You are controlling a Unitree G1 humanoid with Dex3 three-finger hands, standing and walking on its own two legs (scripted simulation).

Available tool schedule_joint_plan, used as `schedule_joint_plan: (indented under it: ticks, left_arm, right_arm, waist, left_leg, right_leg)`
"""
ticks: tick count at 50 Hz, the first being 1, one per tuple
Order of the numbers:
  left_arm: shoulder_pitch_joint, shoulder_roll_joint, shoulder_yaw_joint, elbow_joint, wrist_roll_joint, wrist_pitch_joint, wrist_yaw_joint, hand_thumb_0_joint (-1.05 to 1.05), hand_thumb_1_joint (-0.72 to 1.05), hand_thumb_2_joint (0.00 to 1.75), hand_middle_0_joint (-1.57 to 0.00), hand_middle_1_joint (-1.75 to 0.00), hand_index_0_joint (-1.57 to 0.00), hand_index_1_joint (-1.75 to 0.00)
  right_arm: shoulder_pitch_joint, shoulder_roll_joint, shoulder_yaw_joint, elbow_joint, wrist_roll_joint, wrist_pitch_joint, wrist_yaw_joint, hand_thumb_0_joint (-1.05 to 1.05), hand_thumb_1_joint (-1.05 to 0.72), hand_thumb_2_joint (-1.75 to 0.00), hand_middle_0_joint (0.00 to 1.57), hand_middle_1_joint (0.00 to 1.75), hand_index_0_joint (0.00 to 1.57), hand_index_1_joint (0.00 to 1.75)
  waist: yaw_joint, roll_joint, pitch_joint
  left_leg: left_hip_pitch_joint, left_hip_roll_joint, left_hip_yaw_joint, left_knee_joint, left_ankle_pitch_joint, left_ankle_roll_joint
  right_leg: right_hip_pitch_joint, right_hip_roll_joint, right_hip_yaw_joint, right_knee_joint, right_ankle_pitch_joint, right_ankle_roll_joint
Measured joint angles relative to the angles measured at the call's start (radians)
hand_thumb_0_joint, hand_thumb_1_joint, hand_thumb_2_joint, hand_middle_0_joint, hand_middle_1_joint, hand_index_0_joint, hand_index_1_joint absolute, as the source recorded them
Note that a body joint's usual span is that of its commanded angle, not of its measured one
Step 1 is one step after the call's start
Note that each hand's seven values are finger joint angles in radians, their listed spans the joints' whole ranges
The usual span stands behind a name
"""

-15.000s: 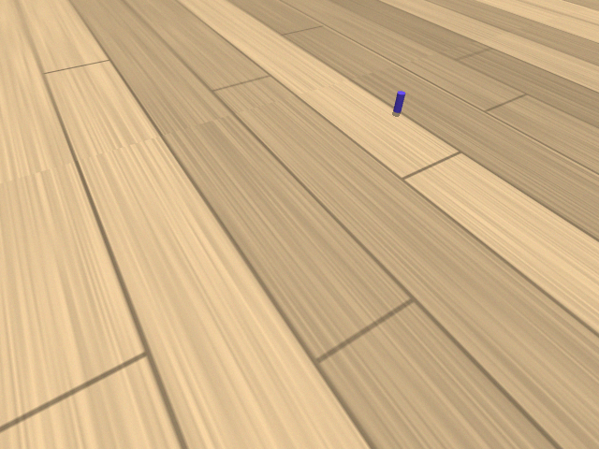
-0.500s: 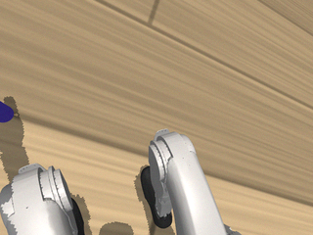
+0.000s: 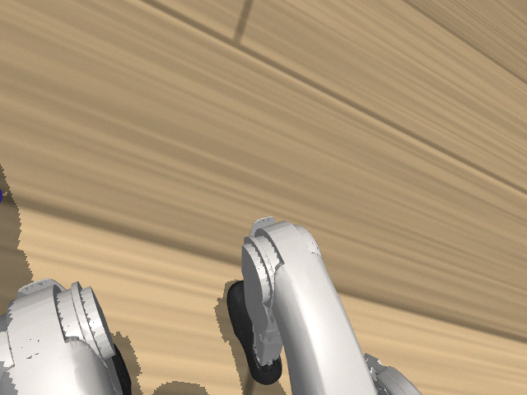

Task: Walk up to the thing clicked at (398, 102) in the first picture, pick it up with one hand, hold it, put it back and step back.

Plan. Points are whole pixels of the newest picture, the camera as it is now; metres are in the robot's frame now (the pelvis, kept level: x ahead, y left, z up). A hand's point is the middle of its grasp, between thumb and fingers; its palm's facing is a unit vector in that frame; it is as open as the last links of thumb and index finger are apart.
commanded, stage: close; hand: left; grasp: from above
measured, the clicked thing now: out of the picture +0.47 +0.30 -0.24
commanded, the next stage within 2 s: settle in 1.24 s
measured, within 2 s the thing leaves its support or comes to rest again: leaves its support in 1.74 s
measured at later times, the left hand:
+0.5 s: hand out of the picture +0.46 +0.30 -0.20, palm faces -0.44 -0.13 -0.89, open 11.7 cm
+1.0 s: hand out of the picture +0.46 +0.31 -0.20, palm faces -0.44 -0.12 -0.89, open 9.6 cm
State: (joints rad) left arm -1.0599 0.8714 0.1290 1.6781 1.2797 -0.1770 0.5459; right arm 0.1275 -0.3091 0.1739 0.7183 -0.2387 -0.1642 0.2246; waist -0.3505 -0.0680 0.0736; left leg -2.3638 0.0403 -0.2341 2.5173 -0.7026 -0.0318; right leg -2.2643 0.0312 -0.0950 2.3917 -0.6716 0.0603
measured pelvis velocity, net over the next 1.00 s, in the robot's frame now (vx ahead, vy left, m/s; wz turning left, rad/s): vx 0.00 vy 0.00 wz -0.01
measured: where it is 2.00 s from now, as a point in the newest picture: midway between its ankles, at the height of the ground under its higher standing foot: (194, 380)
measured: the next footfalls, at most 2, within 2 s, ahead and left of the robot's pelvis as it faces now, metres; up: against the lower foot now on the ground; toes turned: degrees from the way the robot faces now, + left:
none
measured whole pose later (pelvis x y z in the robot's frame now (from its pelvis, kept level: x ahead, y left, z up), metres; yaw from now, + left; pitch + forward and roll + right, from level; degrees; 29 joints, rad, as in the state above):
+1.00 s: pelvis +0.00 +0.00 +0.00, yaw +0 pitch +30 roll -11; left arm -1.06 0.90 0.11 1.70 1.27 -0.19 0.54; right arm 0.14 -0.31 0.20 0.72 -0.25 -0.17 0.23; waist -0.35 -0.07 0.08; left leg -2.36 0.04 -0.25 2.52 -0.70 -0.03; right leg -2.26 0.03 -0.10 2.39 -0.67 0.06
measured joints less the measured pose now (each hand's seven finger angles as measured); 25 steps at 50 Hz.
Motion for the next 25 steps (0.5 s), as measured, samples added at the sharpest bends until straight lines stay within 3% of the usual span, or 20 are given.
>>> schedule_joint_plan:
  ticks: [9, 25]
  left_arm:
    - [-0.006, 0.022, 0.004, 0.016, -0.012, -0.012, -0.007, 0.00, -0.35, 0.99, -0.17, -1.05, -0.18, -1.03]
    - [0.006, 0.039, 0.010, 0.025, 0.008, -0.046, -0.012, 0.00, -0.19, 0.87, -0.29, -0.99, -0.31, -0.96]
  right_arm:
    - [0.015, -0.003, 0.016, -0.002, -0.003, 0.002, 0.007, 0.00, -0.90, -0.90, 0.20, 0.30, 0.20, 0.30]
    - [0.025, -0.010, 0.024, -0.001, -0.013, 0.007, 0.005, 0.00, -0.90, -0.90, 0.20, 0.30, 0.20, 0.30]
  waist:
    - [-0.008, 0.005, 0.017]
    - [-0.006, 0.000, 0.018]
  left_leg:
    - [0.005, 0.001, -0.005, 0.002, -0.001, 0.000]
    - [0.007, 0.001, -0.012, 0.004, 0.006, -0.005]
  right_leg:
    - [0.005, 0.002, -0.004, -0.002, 0.001, 0.003]
    - [0.004, 0.006, -0.009, -0.002, 0.014, 0.000]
